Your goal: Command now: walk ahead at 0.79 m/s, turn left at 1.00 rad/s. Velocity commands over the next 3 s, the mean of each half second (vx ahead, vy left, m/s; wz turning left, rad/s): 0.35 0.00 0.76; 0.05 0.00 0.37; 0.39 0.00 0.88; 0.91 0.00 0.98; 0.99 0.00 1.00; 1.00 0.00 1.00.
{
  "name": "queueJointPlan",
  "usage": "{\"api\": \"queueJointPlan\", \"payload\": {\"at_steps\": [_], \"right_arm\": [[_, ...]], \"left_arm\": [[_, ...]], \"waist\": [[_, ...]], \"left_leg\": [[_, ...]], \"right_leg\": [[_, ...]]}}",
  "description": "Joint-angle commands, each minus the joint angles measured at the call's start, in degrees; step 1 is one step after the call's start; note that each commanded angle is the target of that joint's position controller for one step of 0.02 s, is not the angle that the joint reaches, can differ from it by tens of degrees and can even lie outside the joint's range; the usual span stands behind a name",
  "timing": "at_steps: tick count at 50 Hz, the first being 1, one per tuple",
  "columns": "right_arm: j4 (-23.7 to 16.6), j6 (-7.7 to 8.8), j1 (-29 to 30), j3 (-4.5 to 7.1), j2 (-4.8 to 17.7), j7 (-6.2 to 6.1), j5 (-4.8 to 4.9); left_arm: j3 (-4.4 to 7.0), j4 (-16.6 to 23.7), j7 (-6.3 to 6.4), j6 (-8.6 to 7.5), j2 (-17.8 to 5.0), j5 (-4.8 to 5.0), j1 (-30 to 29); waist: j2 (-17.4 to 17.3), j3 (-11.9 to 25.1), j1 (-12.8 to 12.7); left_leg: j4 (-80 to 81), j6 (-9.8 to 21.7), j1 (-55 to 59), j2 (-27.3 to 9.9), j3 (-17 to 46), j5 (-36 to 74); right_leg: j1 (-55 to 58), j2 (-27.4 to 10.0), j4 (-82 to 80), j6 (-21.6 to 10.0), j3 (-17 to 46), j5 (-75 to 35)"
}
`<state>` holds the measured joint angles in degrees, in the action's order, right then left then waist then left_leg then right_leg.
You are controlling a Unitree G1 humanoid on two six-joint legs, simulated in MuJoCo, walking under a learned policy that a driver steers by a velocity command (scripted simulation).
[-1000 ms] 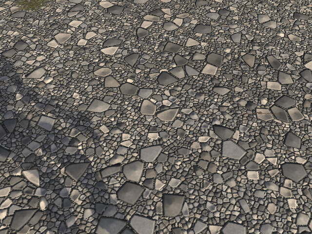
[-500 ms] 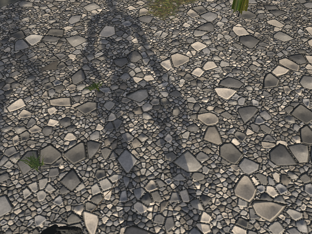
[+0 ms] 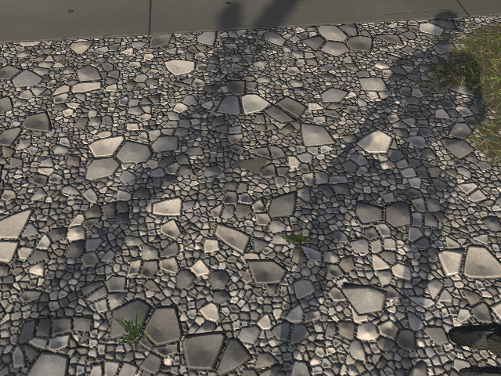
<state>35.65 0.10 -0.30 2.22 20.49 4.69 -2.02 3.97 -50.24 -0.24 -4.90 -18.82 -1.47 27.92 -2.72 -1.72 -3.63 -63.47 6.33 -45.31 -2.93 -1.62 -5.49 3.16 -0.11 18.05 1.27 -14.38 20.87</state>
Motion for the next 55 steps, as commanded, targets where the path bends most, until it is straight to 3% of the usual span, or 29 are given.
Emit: {"api": "queueJointPlan", "payload": {"at_steps": [1,3,4,5,6,7,8,9,10,12,15,17,20,24,27,28,29,30,31,32,34,37,44,50,51,52,53,54,55], "right_arm": [[-5.0,0.85,5.3,-2.06,-2.9,1.30,-0.53],[-1.9,0.96,-0.4,-1.33,-1.7,1.28,0.22],[-0.4,1.22,-7.0,-0.74,-0.7,0.88,-0.41],[-0.4,1.83,-15.6,3.44,6.7,0.18,5.50],[3.2,1.93,-25.5,5.59,11.1,-1.21,5.89],[4.1,1.72,-23.6,5.92,11.5,-3.30,6.06],[-0.6,1.79,-18.5,6.28,16.9,-3.70,2.37],[-2.8,1.78,-18.7,6.36,15.6,-3.35,0.25],[-4.2,1.87,-14.9,6.20,13.2,-3.28,0.98],[-5.6,2.83,-6.9,4.56,7.2,-3.13,4.26],[-3.3,2.54,-6.7,3.92,4.5,-4.43,3.91],[-0.9,1.78,-9.8,3.97,4.7,-5.77,3.48],[0.3,-0.31,-10.4,3.68,3.4,-7.32,3.32],[1.5,-1.25,-12.3,3.12,1.8,-7.71,3.08],[1.6,-1.10,-11.0,2.55,0.6,-7.18,2.91],[1.6,-0.78,-10.7,2.24,-0.3,-6.92,2.89],[1.1,-0.05,-13.0,1.61,-2.3,-6.58,1.66],[3.1,0.35,-21.4,1.73,-1.6,-6.50,2.36],[3.4,0.10,-21.0,2.26,2.3,-6.29,2.54],[3.8,-1.02,-17.1,3.26,5.2,-6.42,2.89],[3.8,-3.52,-13.3,3.33,3.2,-7.13,2.60],[4.4,-4.18,-13.6,2.28,-1.6,-7.37,3.31],[1.8,-3.59,-10.1,3.07,0.4,-6.86,3.59],[2.9,-3.73,-17.0,4.41,0.6,-5.11,3.44],[3.7,-3.67,-20.0,5.32,2.4,-5.29,3.13],[2.5,-3.42,-21.2,7.25,10.2,-6.48,2.91],[0.3,-2.07,-19.3,7.05,11.9,-6.31,0.62],[-0.2,-0.89,-16.1,6.70,10.1,-6.33,0.19],[-0.8,-0.34,-12.5,6.30,8.5,-6.58,1.60]], "left_arm": [[-0.61,4.2,0.12,-2.17,-2.8,0.55,-7.0],[0.24,4.8,1.22,-1.81,-6.4,1.17,-5.7],[0.81,5.5,1.54,-1.46,-10.0,1.72,-6.2],[4.02,10.2,3.59,-1.27,-19.3,4.20,-12.5],[3.21,11.2,3.64,-0.76,-14.9,4.41,-15.9],[1.04,10.6,3.25,-0.21,-5.4,2.26,-12.2],[-0.65,14.3,3.09,-1.20,-1.0,-0.57,-7.4],[-0.61,16.8,2.62,-2.41,-5.5,0.87,-6.4],[-0.23,17.8,2.35,-3.22,-8.2,2.33,-10.2],[0.55,16.1,2.86,-1.79,-8.4,1.66,-11.8],[0.67,16.2,2.88,0.23,-6.5,0.78,-12.6],[-0.37,17.8,2.78,0.21,-2.7,-0.03,-16.0],[-0.99,18.6,2.30,0.73,-1.2,0.33,-20.0],[-0.81,20.3,1.43,0.70,-1.7,1.01,-26.5],[0.17,19.8,0.69,0.06,-3.1,0.69,-24.7],[0.30,19.2,0.43,-0.48,-2.9,0.28,-22.8],[0.55,19.5,0.59,-0.91,-5.2,-0.73,-21.2],[0.43,19.0,0.77,-0.51,-5.8,-2.38,-19.4],[-0.05,17.3,0.72,0.09,-2.0,-1.07,-16.1],[-0.46,17.4,0.61,0.62,-0.7,0.22,-16.3],[-0.30,16.9,0.86,2.14,-1.8,0.84,-18.7],[-0.26,17.2,1.01,3.62,-1.7,0.18,-24.1],[1.56,15.2,3.40,5.43,-4.5,0.42,-21.6],[2.35,13.8,3.33,6.30,-5.1,2.03,-25.0],[2.16,12.8,3.08,6.53,-3.4,2.20,-23.5],[1.32,14.2,2.52,6.69,-0.1,0.63,-22.5],[1.39,18.0,2.81,5.73,-0.7,0.58,-31.0],[1.89,18.0,2.88,5.26,-2.3,1.15,-32.0],[2.55,16.9,2.99,5.09,-3.8,1.25,-30.2]], "waist": [[3.3,-8.9,4.4],[5.9,-0.5,6.0],[7.4,0.8,10.1],[16.1,4.8,15.3],[12.3,8.8,18.9],[-0.1,7.2,13.5],[-12.5,15.1,6.6],[-5.4,30.4,8.8],[2.8,27.5,7.5],[13.2,12.9,1.6],[8.4,5.1,-0.4],[4.5,6.1,1.0],[0.5,10.1,3.0],[-3.2,8.9,5.9],[-3.8,7.9,4.0],[-3.1,8.0,2.4],[1.8,11.4,3.1],[15.1,16.2,5.4],[17.9,20.3,4.0],[11.2,17.0,2.3],[6.3,9.8,2.8],[10.5,5.3,4.7],[12.4,8.5,1.8],[10.5,7.7,6.0],[5.6,5.7,6.7],[-13.2,2.7,4.8],[-13.0,2.8,7.4],[-8.0,2.5,6.0],[-5.5,2.0,3.9]], "left_leg": [[16.1,0.5,8.9,2.0,-7.1,6.6],[19.6,1.1,23.5,9.0,-11.0,9.0],[22.4,1.9,28.6,10.3,-10.6,5.9],[22.3,2.4,39.3,8.8,-4.8,5.0],[32.3,4.8,51.0,6.3,0.6,14.9],[35.8,6.4,59.8,1.5,8.1,24.2],[26.6,15.8,70.7,-7.4,27.3,58.3],[33.2,25.1,78.4,-15.3,40.1,49.2],[40.5,23.7,71.6,-13.5,43.2,25.4],[44.3,17.7,51.8,-8.4,36.5,20.2],[44.3,13.4,31.7,-3.3,24.3,33.6],[42.1,10.8,27.4,1.1,18.6,40.1],[39.2,6.0,27.3,4.9,14.9,35.6],[37.1,4.0,30.5,2.2,20.0,22.5],[31.1,3.4,35.9,-0.2,24.2,20.5],[28.1,1.8,35.2,1.7,23.2,17.9],[20.5,-0.9,30.9,5.2,20.3,6.3],[7.9,-5.9,20.5,11.8,16.8,-24.8],[2.0,-8.7,16.8,9.5,15.8,-35.0],[-2.6,-10.4,15.7,7.7,15.1,-33.8],[-6.0,-11.9,13.2,6.0,11.6,-28.7],[8.7,-11.6,21.1,4.6,6.0,-24.2],[13.4,-9.4,21.4,1.0,3.0,-18.0],[30.0,-3.9,32.8,2.3,-1.7,-8.8],[36.6,-0.9,37.8,1.4,3.7,-5.4],[44.1,6.7,42.8,-13.2,27.4,8.2],[47.4,14.9,37.6,-17.0,37.7,8.0],[48.3,12.9,37.1,-14.7,34.0,1.1],[47.5,9.1,37.2,-11.6,29.9,-0.7]], "right_leg": [[-12.2,-10.7,-8.3,-1.6,-1.5,-49.7],[-8.9,-9.4,0.8,-0.9,-2.6,-73.1],[-9.5,-11.4,10.5,-0.4,-1.8,-80.6],[-11.8,-12.6,18.6,0.8,2.2,-88.1],[-15.6,-9.9,32.3,2.1,2.5,-67.8],[-27.4,-1.9,50.8,4.0,4.3,0.5],[-40.7,4.1,72.4,5.3,11.1,18.2],[-46.8,3.4,78.9,5.0,22.6,16.6],[-47.7,1.8,72.6,3.1,25.0,10.6],[-44.2,-2.0,63.8,3.5,24.0,6.5],[-36.4,-4.7,52.1,4.8,20.5,3.2],[-34.7,-2.7,44.8,5.0,17.0,-2.6],[-30.9,-0.2,32.2,5.0,15.2,-14.3],[-29.1,0.8,21.3,3.4,16.7,-19.6],[-26.5,0.1,11.9,0.4,18.2,-17.9],[-20.7,-0.8,5.6,-1.2,18.0,-27.0],[-10.6,-8.0,7.5,-4.4,23.8,-48.7],[1.9,-20.4,11.0,-17.2,37.0,-70.5],[2.5,-25.7,8.0,-22.2,48.3,-61.4],[-0.3,-22.5,7.2,-20.3,46.3,-48.5],[-8.4,-17.4,4.2,-15.6,40.2,-28.1],[-18.7,-9.9,-0.1,-11.1,28.6,-16.1],[-13.0,-16.5,-0.7,-15.1,24.6,-19.3],[-18.3,-15.8,5.0,-9.3,15.0,-12.5],[-24.6,-12.7,12.9,-5.0,11.3,-5.5],[-40.0,-3.3,32.2,1.9,4.3,10.8],[-46.1,2.8,42.9,2.1,15.2,17.2],[-47.0,1.4,46.5,0.9,19.0,12.6],[-47.0,0.5,46.4,0.3,20.0,6.7]]}}
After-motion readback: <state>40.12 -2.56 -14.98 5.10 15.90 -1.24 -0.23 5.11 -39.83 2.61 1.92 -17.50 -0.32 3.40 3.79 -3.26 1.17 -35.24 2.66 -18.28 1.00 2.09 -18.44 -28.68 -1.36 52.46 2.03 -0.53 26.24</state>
